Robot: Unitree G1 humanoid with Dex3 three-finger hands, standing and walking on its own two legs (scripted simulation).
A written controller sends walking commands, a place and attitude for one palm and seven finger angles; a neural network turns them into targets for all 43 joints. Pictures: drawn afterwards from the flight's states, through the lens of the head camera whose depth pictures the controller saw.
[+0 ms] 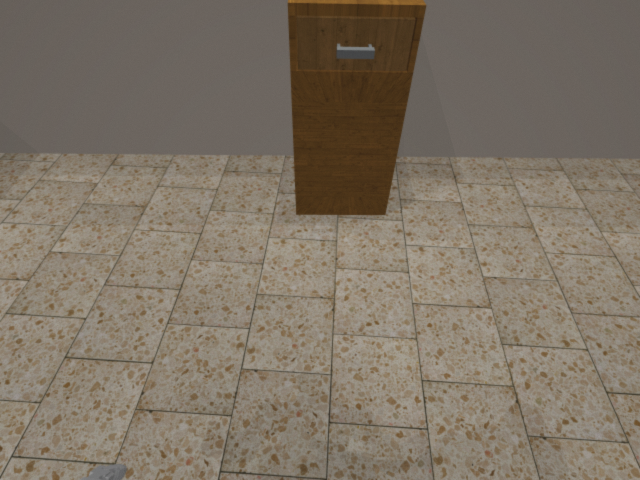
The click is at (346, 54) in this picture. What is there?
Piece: drawer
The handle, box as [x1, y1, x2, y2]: [336, 44, 374, 58]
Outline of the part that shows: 337,44 337,58 373,58 374,49 371,46 371,44 368,44 367,47 340,47 339,44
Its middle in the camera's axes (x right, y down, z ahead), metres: +0.11 -0.60 +1.22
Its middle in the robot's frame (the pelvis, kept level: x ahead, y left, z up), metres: +1.32 -0.04 -0.01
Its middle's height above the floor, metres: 0.76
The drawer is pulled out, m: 0.00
